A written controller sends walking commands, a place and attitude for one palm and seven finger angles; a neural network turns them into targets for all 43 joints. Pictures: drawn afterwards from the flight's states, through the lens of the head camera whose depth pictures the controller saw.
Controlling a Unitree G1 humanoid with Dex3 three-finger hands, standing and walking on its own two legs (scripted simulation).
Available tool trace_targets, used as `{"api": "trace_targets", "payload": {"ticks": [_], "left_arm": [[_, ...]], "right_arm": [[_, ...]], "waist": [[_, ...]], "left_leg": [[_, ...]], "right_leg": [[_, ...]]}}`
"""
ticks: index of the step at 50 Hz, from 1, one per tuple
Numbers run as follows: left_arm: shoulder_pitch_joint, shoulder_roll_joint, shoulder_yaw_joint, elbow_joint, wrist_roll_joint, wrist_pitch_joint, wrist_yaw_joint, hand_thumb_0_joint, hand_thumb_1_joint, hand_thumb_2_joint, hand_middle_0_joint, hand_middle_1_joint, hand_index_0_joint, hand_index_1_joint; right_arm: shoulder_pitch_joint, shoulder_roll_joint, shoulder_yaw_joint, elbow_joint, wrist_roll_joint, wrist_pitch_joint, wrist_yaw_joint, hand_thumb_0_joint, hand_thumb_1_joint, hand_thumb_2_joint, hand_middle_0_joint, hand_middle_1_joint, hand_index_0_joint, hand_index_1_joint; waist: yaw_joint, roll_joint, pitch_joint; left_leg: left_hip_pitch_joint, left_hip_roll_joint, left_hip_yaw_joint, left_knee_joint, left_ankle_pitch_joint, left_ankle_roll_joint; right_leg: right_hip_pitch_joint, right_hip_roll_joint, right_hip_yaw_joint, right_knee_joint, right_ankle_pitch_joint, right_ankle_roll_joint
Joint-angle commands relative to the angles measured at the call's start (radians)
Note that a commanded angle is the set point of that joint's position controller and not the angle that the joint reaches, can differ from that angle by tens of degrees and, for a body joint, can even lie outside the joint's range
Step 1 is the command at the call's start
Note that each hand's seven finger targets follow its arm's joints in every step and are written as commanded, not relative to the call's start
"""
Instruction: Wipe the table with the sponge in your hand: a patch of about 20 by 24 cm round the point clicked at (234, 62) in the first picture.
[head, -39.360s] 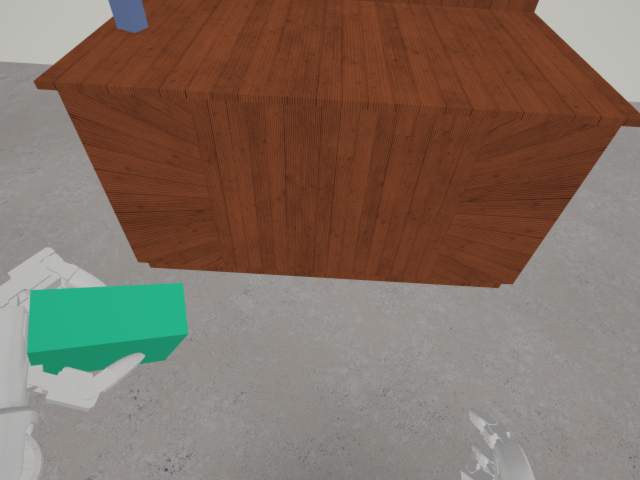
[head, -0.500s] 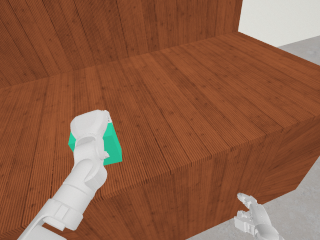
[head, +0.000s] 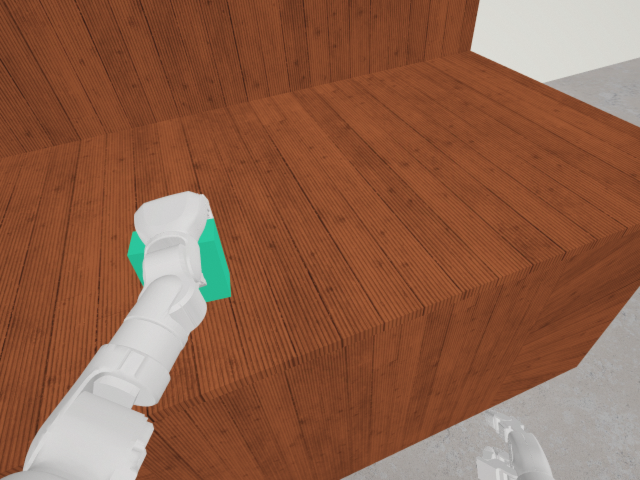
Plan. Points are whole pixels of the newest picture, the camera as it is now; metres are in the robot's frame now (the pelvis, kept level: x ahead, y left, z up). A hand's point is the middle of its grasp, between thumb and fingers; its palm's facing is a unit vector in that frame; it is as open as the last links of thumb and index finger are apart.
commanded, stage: wipe forward along the third lane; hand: left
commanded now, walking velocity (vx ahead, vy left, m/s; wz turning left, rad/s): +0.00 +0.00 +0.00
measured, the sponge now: (188, 275) +0.38 +0.23 +0.07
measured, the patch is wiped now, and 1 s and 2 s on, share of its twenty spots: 0.80 0.95 0.95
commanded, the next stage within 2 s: wipe back along the third lane in 0.60 s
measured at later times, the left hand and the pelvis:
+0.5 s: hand (183, 227) +0.43 +0.24 +0.11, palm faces -0.04 -0.04 -1.00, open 9.4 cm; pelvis +0.01 +0.02 +0.00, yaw +0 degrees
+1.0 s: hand (177, 227) +0.43 +0.25 +0.11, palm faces +0.06 -0.04 -1.00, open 9.4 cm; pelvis +0.02 +0.04 +0.00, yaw +0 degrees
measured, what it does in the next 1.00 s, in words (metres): stands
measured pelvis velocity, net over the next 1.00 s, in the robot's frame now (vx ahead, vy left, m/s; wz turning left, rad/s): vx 0.02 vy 0.04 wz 0.00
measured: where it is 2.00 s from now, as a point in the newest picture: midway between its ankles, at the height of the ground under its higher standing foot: outside the picture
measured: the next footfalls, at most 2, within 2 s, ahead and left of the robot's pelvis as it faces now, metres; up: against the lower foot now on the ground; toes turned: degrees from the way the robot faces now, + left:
none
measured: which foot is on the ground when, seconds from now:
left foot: down 0.00-1.00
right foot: down 0.00-1.00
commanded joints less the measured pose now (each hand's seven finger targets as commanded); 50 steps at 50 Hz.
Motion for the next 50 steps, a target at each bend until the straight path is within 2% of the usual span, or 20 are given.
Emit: {"api": "trace_targets", "payload": {"ticks": [1, 2, 3, 5, 7, 10, 12, 16, 20, 23, 25, 27, 31, 34, 37, 39, 42, 46, 47, 50], "left_arm": [[-0.310, 0.195, 0.056, -0.021, 0.052, -0.002, 0.042, 0.000, 0.100, 1.300, -1.200, -1.600, -1.200, -1.600], [-0.314, 0.239, 0.098, -0.009, 0.051, -0.007, 0.047, 0.000, 0.100, 1.300, -1.200, -1.600, -1.200, -1.600], [-0.354, 0.196, 0.052, -0.013, 0.054, -0.012, 0.050, 0.000, 0.100, 1.300, -1.200, -1.600, -1.200, -1.600], [-0.358, 0.166, 0.034, 0.024, 0.051, -0.015, 0.054, 0.000, 0.100, 1.300, -1.200, -1.600, -1.200, -1.600], [-0.385, 0.228, 0.090, 0.035, 0.045, -0.025, 0.063, 0.000, 0.100, 1.300, -1.200, -1.600, -1.200, -1.600], [-0.451, 0.191, 0.048, 0.098, 0.051, -0.033, 0.070, 0.000, 0.100, 1.300, -1.200, -1.600, -1.200, -1.600], [-0.478, 0.255, 0.103, 0.125, 0.053, -0.043, 0.077, 0.000, 0.100, 1.300, -1.200, -1.600, -1.200, -1.600], [-0.480, 0.207, 0.063, 0.167, 0.066, -0.051, 0.088, 0.000, 0.100, 1.300, -1.200, -1.600, -1.200, -1.600], [-0.489, 0.199, 0.065, 0.183, 0.060, -0.057, 0.091, 0.000, 0.100, 1.300, -1.200, -1.600, -1.200, -1.600], [-0.531, 0.241, 0.094, 0.207, 0.059, -0.067, 0.096, 0.000, 0.100, 1.300, -1.200, -1.600, -1.200, -1.600], [-0.533, 0.203, 0.068, 0.217, 0.068, -0.072, 0.099, 0.000, 0.100, 1.300, -1.200, -1.600, -1.200, -1.600], [-0.522, 0.237, 0.107, 0.210, 0.073, -0.082, 0.105, 0.000, 0.100, 1.300, -1.200, -1.600, -1.200, -1.600], [-0.543, 0.192, 0.067, 0.249, 0.078, -0.077, 0.113, 0.000, 0.100, 1.300, -1.200, -1.600, -1.200, -1.600], [-0.607, 0.237, 0.098, 0.272, 0.080, -0.081, 0.125, 0.000, 0.100, 1.300, -1.200, -1.600, -1.200, -1.600], [-0.530, 0.188, 0.091, 0.259, 0.066, -0.079, 0.128, 0.000, 0.100, 1.300, -1.200, -1.600, -1.200, -1.600], [-0.466, 0.141, 0.059, 0.231, 0.061, -0.069, 0.128, 0.000, 0.100, 1.300, -1.200, -1.600, -1.200, -1.600], [-0.409, 0.075, 0.038, 0.161, 0.044, -0.054, 0.129, 0.000, 0.100, 1.300, -1.200, -1.600, -1.200, -1.600], [-0.329, 0.075, 0.037, 0.101, 0.012, 0.007, 0.138, 0.000, 0.100, 1.300, -1.200, -1.600, -1.200, -1.600], [-0.332, 0.071, 0.040, 0.071, 0.000, 0.020, 0.134, 0.000, 0.100, 1.300, -1.200, -1.600, -1.200, -1.600], [-0.341, 0.026, -0.015, 0.059, 0.000, 0.075, 0.122, 0.000, 0.100, 1.300, -1.200, -1.600, -1.200, -1.600]], "right_arm": [[-0.159, -0.103, -0.033, -0.153, -0.001, -0.047, -0.008, 0.000, -0.900, -0.900, 0.200, 0.300, 0.200, 0.300], [-0.159, -0.107, -0.034, -0.150, -0.001, -0.048, -0.009, 0.000, -0.900, -0.900, 0.200, 0.300, 0.200, 0.300], [-0.150, -0.105, -0.034, -0.151, 0.000, -0.047, -0.010, 0.000, -0.900, -0.900, 0.200, 0.300, 0.200, 0.300], [-0.143, -0.103, -0.035, -0.146, 0.002, -0.048, -0.010, 0.000, -0.900, -0.900, 0.200, 0.300, 0.200, 0.300], [-0.135, -0.107, -0.037, -0.139, 0.002, -0.050, -0.011, 0.000, -0.900, -0.900, 0.200, 0.300, 0.200, 0.300], [-0.112, -0.107, -0.037, -0.122, 0.001, -0.051, -0.014, 0.000, -0.900, -0.900, 0.200, 0.300, 0.200, 0.300], [-0.100, -0.112, -0.037, -0.113, 0.001, -0.052, -0.016, 0.000, -0.900, -0.900, 0.200, 0.300, 0.200, 0.300], [-0.078, -0.107, -0.042, -0.108, -0.004, -0.048, -0.009, 0.000, -0.900, -0.900, 0.200, 0.300, 0.200, 0.300], [-0.063, -0.111, -0.045, -0.112, -0.006, -0.043, -0.004, 0.000, -0.900, -0.900, 0.200, 0.300, 0.200, 0.300], [-0.053, -0.117, -0.046, -0.103, -0.006, -0.040, -0.007, 0.000, -0.900, -0.900, 0.200, 0.300, 0.200, 0.300], [-0.042, -0.112, -0.048, -0.100, -0.008, -0.040, -0.002, 0.000, -0.900, -0.900, 0.200, 0.300, 0.200, 0.300], [-0.042, -0.115, -0.052, -0.101, -0.012, -0.038, -0.001, 0.000, -0.900, -0.900, 0.200, 0.300, 0.200, 0.300], [-0.029, -0.113, -0.053, -0.093, -0.012, -0.032, 0.003, 0.000, -0.900, -0.900, 0.200, 0.300, 0.200, 0.300], [-0.013, -0.119, -0.055, -0.081, -0.016, -0.032, 0.000, 0.000, -0.900, -0.900, 0.200, 0.300, 0.200, 0.300], [-0.032, -0.110, -0.058, -0.097, -0.014, -0.031, 0.006, 0.000, -0.900, -0.900, 0.200, 0.300, 0.200, 0.300], [-0.037, -0.108, -0.061, -0.108, -0.015, -0.026, 0.015, 0.000, -0.900, -0.900, 0.200, 0.300, 0.200, 0.300], [-0.067, -0.100, -0.065, -0.132, -0.010, -0.022, 0.024, 0.000, -0.900, -0.900, 0.200, 0.300, 0.200, 0.300], [-0.113, -0.104, -0.060, -0.144, -0.004, -0.006, 0.032, 0.000, -0.900, -0.900, 0.200, 0.300, 0.200, 0.300], [-0.136, -0.103, -0.058, -0.152, 0.000, -0.006, 0.032, 0.000, -0.900, -0.900, 0.200, 0.300, 0.200, 0.300], [-0.159, -0.100, -0.051, -0.146, 0.006, 0.003, 0.039, 0.000, -0.900, -0.900, 0.200, 0.300, 0.200, 0.300]], "waist": [[0.002, -0.146, -0.163], [0.011, -0.152, -0.170], [-0.005, -0.132, -0.165], [-0.009, -0.157, -0.143], [-0.002, -0.148, -0.160], [-0.027, -0.173, -0.149], [-0.015, -0.161, -0.176], [-0.020, -0.121, -0.206], [-0.026, -0.153, -0.221], [-0.034, -0.155, -0.210], [-0.036, -0.133, -0.212], [-0.024, -0.134, -0.243], [-0.039, -0.133, -0.221], [-0.052, -0.147, -0.236], [-0.023, -0.138, -0.270], [-0.017, -0.112, -0.283], [-0.007, -0.136, -0.287], [0.003, -0.166, -0.255], [0.011, -0.152, -0.251], [0.000, -0.118, -0.187]], "left_leg": [[-0.046, -0.046, 0.010, -0.030, 0.056, 0.047], [-0.049, -0.046, 0.001, -0.037, 0.052, 0.048], [-0.046, -0.045, 0.009, -0.036, 0.050, 0.049], [-0.047, -0.042, 0.008, -0.040, 0.039, 0.049], [-0.047, -0.042, 0.002, -0.046, 0.042, 0.049], [-0.052, -0.041, 0.007, -0.042, 0.027, 0.052], [-0.054, -0.038, 0.001, -0.051, 0.030, 0.050], [-0.048, -0.042, 0.010, -0.039, 0.069, 0.050], [-0.048, -0.040, 0.006, -0.035, 0.094, 0.054], [-0.058, -0.038, 0.003, -0.039, 0.089, 0.056], [-0.050, -0.039, 0.003, -0.035, 0.105, 0.054], [-0.042, -0.039, 0.001, -0.033, 0.135, 0.055], [-0.045, -0.035, 0.004, -0.027, 0.131, 0.054], [-0.046, -0.034, 0.000, -0.022, 0.134, 0.056], [-0.034, -0.031, -0.003, -0.030, 0.164, 0.053], [-0.009, -0.031, 0.004, -0.021, 0.189, 0.053], [0.009, -0.026, -0.005, -0.023, 0.218, 0.054], [0.007, -0.028, 0.005, -0.029, 0.204, 0.053], [0.010, -0.027, -0.003, -0.038, 0.208, 0.052], [0.032, -0.022, -0.008, -0.044, 0.188, 0.047]], "right_leg": [[0.141, -0.084, 0.132, -0.097, 0.122, 0.051], [0.142, -0.081, 0.143, -0.101, 0.098, 0.048], [0.132, -0.082, 0.123, -0.098, 0.096, 0.051], [0.107, -0.079, 0.110, -0.106, 0.078, 0.053], [0.115, -0.078, 0.118, -0.107, 0.073, 0.049], [0.094, -0.079, 0.101, -0.109, 0.059, 0.057], [0.104, -0.078, 0.104, -0.107, 0.049, 0.052], [0.120, -0.078, 0.093, -0.091, 0.126, 0.049], [0.134, -0.075, 0.080, -0.083, 0.182, 0.051], [0.128, -0.077, 0.078, -0.085, 0.171, 0.053], [0.115, -0.074, 0.067, -0.077, 0.192, 0.048], [0.131, -0.073, 0.073, -0.072, 0.228, 0.043], [0.104, -0.072, 0.061, -0.069, 0.226, 0.045], [0.098, -0.071, 0.054, -0.064, 0.220, 0.047], [0.120, -0.069, 0.048, -0.060, 0.236, 0.040], [0.128, -0.067, 0.046, -0.058, 0.268, 0.039], [0.129, -0.061, 0.035, -0.055, 0.283, 0.032], [0.156, -0.062, 0.037, -0.064, 0.291, 0.039], [0.154, -0.063, 0.033, -0.065, 0.276, 0.035], [0.103, -0.056, 0.016, -0.071, 0.216, 0.031]]}}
